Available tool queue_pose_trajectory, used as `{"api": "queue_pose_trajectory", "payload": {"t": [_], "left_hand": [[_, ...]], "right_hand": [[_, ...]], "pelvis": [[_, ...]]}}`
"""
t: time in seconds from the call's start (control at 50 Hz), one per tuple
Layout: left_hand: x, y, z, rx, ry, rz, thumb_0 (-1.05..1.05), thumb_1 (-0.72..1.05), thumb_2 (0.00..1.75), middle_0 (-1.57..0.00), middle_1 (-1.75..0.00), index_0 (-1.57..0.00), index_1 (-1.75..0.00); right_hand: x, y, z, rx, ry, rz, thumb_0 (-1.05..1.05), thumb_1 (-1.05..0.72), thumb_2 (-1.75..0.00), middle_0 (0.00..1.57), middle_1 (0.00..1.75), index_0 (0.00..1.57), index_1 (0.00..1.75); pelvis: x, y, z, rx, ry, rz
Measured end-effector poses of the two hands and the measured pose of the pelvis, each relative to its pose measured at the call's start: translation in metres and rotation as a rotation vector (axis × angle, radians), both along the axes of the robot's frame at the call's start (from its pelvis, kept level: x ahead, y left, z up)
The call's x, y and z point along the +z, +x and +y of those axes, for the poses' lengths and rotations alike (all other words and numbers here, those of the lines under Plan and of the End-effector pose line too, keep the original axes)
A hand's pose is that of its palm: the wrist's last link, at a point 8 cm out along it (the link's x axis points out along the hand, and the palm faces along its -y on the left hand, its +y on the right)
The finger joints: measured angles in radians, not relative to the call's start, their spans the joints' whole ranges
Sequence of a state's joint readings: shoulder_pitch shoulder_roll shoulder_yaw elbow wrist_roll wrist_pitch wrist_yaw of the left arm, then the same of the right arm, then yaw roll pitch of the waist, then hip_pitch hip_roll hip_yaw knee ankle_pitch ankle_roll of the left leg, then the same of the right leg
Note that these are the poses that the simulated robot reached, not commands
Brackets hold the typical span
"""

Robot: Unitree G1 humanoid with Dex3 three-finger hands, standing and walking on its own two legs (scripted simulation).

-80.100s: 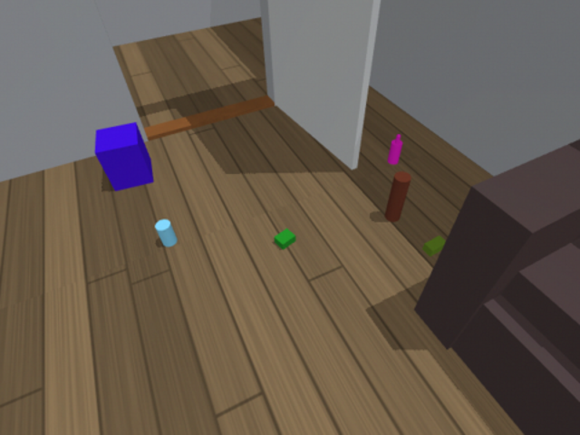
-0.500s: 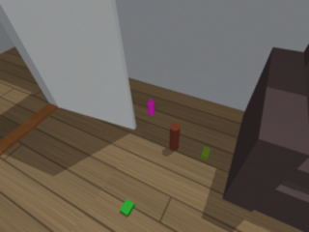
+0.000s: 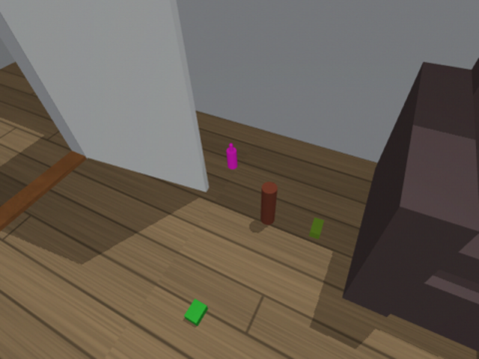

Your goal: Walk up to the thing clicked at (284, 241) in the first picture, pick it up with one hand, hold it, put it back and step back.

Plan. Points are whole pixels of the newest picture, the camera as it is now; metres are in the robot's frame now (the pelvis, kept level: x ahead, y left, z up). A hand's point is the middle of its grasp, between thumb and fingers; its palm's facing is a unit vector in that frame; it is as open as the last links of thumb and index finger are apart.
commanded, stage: step back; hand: left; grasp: from above
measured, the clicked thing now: (196, 312) +0.45 +0.23 -0.76
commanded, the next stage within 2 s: none
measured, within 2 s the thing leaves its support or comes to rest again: neither
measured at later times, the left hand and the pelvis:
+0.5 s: hand out of the picture +0.05 +0.31 -0.18, palm faces -0.09 -0.92 -0.38, open 7.4 cm; pelvis -0.08 +0.05 -0.02, yaw -3 degrees
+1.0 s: hand out of the picture -0.07 +0.33 -0.17, palm faces -0.02 -0.93 -0.38, open 7.4 cm; pelvis -0.21 +0.07 -0.02, yaw -1 degrees
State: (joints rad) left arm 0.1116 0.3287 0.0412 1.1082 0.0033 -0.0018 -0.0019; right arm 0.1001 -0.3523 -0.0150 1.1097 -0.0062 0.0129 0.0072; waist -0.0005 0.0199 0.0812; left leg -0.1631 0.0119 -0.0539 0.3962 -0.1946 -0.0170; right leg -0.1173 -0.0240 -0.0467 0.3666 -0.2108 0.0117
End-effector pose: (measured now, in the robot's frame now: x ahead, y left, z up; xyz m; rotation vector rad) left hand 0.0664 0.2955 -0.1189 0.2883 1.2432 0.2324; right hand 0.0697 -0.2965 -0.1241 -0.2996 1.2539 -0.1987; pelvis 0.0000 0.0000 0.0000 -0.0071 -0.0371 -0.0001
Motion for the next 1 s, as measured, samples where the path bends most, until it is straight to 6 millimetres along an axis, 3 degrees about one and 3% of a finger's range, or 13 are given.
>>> {"api": "queue_pose_trajectory", "payload": {"t": [0.14, 0.24, 0.34, 0.5, 0.64, 0.72, 0.84, 0.94, 1.0], "left_hand": [[-0.005, 0.004, 0.026, -0.030, 0.037, -0.031, 0.00, 0.90, 0.90, -0.21, -0.30, -0.20, -0.30], [-0.020, 0.023, 0.054, -0.063, 0.040, -0.098, 0.01, 0.90, 0.90, -0.21, -0.30, -0.20, -0.30], [-0.021, 0.021, 0.062, -0.072, 0.042, -0.111, 0.00, 0.90, 0.90, -0.21, -0.30, -0.20, -0.30], [-0.018, -0.022, 0.058, -0.131, 0.037, -0.039, 0.00, 0.90, 0.90, -0.21, -0.30, -0.20, -0.30], [-0.016, -0.069, 0.044, -0.147, 0.058, -0.041, 0.00, 0.90, 0.90, -0.21, -0.30, -0.20, -0.30], [-0.004, -0.099, 0.041, -0.130, 0.055, -0.045, 0.00, 0.90, 0.90, -0.21, -0.30, -0.20, -0.30], [0.005, -0.118, 0.050, -0.115, 0.069, -0.094, 0.01, 0.90, 0.90, -0.21, -0.30, -0.20, -0.30], [-0.009, -0.130, 0.069, -0.108, 0.052, -0.161, 0.00, 0.90, 0.90, -0.21, -0.30, -0.20, -0.30], [-0.013, -0.147, 0.075, -0.094, 0.040, -0.143, 0.00, 0.90, 0.90, -0.21, -0.30, -0.20, -0.30]], "right_hand": [[0.000, -0.008, -0.004, -0.006, -0.049, -0.008, 0.00, -0.90, -0.90, 0.21, 0.30, 0.20, 0.30], [0.000, -0.034, 0.006, 0.005, -0.109, 0.010, 0.00, -0.90, -0.90, 0.21, 0.30, 0.20, 0.30], [0.005, -0.061, 0.025, 0.008, -0.106, 0.047, 0.00, -0.90, -0.90, 0.21, 0.30, 0.20, 0.30], [0.002, -0.080, 0.040, -0.021, -0.078, -0.054, 0.00, -0.90, -0.90, 0.21, 0.30, 0.20, 0.30], [-0.018, -0.107, 0.026, -0.037, -0.039, -0.095, 0.00, -0.90, -0.90, 0.21, 0.30, 0.20, 0.30], [-0.014, -0.126, 0.021, -0.047, -0.035, -0.076, 0.00, -0.90, -0.90, 0.21, 0.30, 0.20, 0.30], [-0.007, -0.161, 0.022, -0.011, -0.068, -0.033, 0.00, -0.90, -0.90, 0.21, 0.30, 0.20, 0.30], [-0.006, -0.189, 0.034, 0.029, -0.107, -0.011, 0.00, -0.90, -0.90, 0.21, 0.30, 0.20, 0.30], [0.002, -0.204, 0.046, 0.041, -0.097, -0.021, 0.00, -0.90, -0.90, 0.21, 0.30, 0.20, 0.30]], "pelvis": [[-0.011, -0.023, 0.017, 0.006, 0.007, 0.002], [-0.026, -0.037, 0.040, 0.018, 0.003, 0.013], [-0.021, -0.055, 0.048, 0.010, -0.002, 0.016], [-0.018, -0.083, 0.052, -0.055, -0.009, 0.012], [-0.030, -0.117, 0.040, -0.073, -0.024, -0.009], [-0.022, -0.134, 0.039, -0.075, 0.016, -0.009], [-0.017, -0.161, 0.047, -0.045, 0.020, 0.014], [-0.028, -0.191, 0.061, -0.005, 0.019, 0.006], [-0.024, -0.209, 0.066, -0.011, 0.009, -0.005]]}}
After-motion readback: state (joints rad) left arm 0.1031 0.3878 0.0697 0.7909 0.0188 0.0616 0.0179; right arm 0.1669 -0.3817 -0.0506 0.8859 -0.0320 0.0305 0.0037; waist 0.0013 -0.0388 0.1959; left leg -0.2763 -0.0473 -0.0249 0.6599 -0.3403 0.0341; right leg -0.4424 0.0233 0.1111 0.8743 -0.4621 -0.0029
